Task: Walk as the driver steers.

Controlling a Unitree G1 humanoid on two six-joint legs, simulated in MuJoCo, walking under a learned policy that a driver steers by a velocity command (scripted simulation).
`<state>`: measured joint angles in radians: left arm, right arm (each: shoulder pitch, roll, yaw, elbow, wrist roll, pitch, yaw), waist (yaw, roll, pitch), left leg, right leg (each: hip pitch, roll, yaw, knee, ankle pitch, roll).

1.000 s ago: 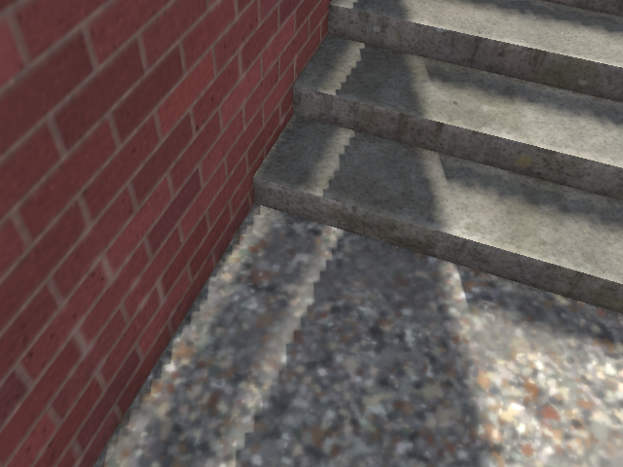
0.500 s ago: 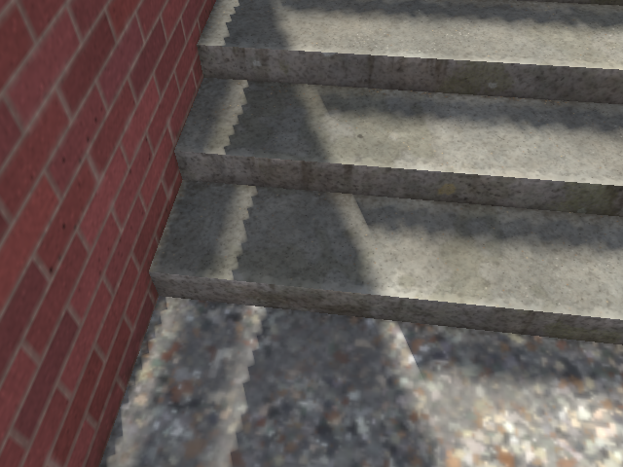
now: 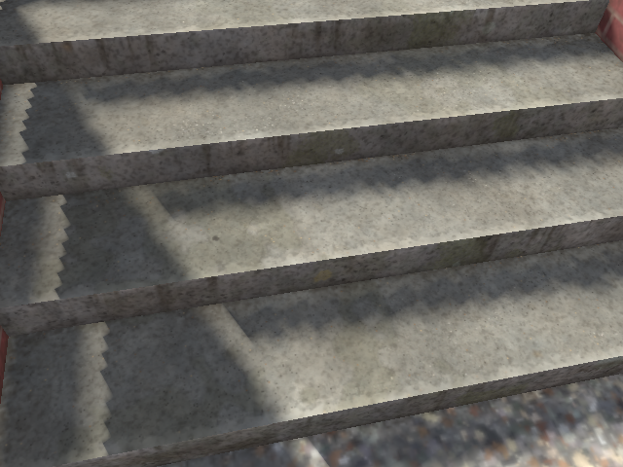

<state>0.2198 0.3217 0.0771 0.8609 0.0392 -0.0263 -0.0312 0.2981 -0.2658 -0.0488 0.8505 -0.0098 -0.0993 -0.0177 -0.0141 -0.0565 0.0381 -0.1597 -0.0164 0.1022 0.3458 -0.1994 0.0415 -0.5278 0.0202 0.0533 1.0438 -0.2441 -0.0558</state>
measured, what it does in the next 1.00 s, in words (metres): walks ahead: right foot, then left foot 0.11 m higher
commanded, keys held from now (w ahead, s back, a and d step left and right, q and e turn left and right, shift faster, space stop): w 0.40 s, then w+q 0.60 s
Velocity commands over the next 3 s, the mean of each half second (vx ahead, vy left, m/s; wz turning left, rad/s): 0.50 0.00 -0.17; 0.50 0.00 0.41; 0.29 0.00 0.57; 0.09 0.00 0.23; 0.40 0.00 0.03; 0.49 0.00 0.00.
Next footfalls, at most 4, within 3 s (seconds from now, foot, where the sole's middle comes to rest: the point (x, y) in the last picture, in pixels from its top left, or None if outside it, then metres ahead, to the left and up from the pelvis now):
0.28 right None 0.31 -0.13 -0.78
0.90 left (296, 362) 0.67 0.02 -0.68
1.44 right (291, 211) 1.00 0.04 -0.57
1.94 left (219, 244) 0.90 0.20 -0.57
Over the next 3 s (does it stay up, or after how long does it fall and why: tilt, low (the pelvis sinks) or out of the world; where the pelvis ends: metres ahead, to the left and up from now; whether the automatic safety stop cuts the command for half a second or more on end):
stays up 1.37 0.31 0.32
